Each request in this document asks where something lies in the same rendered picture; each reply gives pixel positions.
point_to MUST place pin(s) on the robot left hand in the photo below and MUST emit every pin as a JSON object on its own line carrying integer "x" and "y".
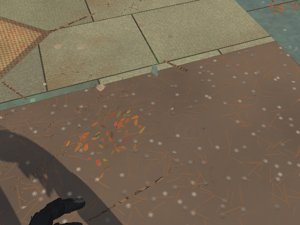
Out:
{"x": 55, "y": 209}

